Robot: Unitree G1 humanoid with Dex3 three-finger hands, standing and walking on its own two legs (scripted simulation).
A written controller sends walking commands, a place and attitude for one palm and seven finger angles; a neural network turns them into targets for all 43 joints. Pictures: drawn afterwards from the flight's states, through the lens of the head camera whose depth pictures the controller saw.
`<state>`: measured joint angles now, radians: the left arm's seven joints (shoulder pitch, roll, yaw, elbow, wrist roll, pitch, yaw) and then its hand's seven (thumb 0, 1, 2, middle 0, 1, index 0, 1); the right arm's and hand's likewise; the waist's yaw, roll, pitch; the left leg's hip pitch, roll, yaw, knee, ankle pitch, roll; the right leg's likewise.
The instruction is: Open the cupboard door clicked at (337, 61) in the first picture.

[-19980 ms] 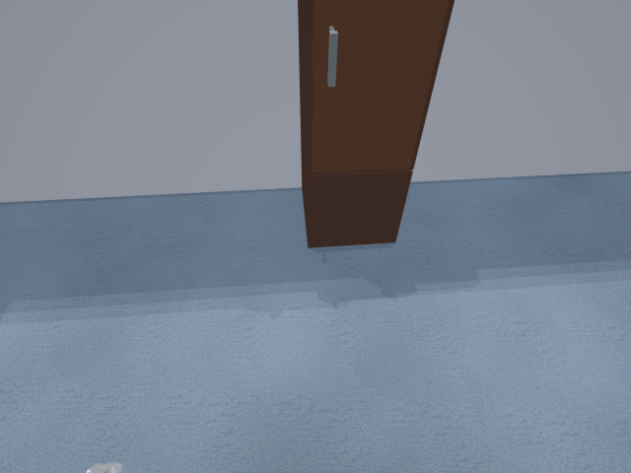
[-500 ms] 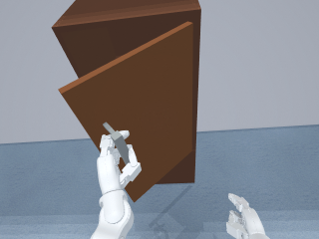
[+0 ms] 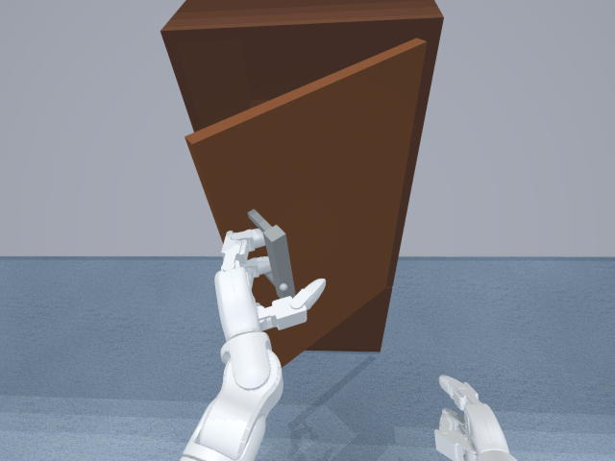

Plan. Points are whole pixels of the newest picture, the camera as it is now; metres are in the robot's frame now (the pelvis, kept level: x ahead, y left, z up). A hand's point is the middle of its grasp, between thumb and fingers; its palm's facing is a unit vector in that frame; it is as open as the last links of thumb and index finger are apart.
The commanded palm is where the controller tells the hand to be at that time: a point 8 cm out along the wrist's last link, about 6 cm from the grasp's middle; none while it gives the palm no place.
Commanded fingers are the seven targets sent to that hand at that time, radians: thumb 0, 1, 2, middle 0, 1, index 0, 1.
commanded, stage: open thumb and fingers to let go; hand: left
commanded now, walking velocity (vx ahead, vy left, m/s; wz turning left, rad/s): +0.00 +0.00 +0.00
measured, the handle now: (272, 257) +0.36 +0.07 +0.08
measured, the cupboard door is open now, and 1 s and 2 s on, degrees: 40 40 40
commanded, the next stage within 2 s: slide the hand sideways off the handle in 0.42 s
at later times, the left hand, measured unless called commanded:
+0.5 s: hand (290, 281) +0.32 +0.04 +0.09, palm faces +0.25 -0.96 -0.08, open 15.8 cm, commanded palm +0.27 +0.06 +0.09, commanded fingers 0.00 -0.50 0.30 -0.15 -0.30 -0.15 -0.30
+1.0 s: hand (289, 313) +0.27 +0.04 +0.09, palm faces -0.09 -1.00 +0.00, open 16.5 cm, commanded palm +0.23 +0.09 +0.09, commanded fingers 0.00 -0.50 0.30 -0.15 -0.30 -0.15 -0.30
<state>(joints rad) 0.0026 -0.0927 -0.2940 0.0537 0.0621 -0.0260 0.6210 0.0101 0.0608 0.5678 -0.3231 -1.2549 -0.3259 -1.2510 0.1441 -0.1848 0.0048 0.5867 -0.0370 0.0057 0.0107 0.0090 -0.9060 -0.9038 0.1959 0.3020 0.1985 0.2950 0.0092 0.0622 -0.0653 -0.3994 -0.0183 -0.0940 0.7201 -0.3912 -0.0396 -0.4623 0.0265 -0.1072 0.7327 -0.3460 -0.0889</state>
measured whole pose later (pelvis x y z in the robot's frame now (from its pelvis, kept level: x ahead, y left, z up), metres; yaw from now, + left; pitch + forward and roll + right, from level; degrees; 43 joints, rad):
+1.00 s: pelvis -0.01 +0.04 +0.00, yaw -4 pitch +3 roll +0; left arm 0.05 -0.06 -0.32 0.05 0.04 -0.13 0.28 -0.01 -0.50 0.30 -0.09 -0.31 -0.10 -0.30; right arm 0.26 -0.20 0.03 0.51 0.00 -0.02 0.02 0.01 -0.91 -0.90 0.20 0.30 0.20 0.30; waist 0.01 0.04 -0.05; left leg -0.39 -0.03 -0.02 0.75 -0.40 0.02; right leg -0.47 0.02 -0.03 0.74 -0.32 -0.04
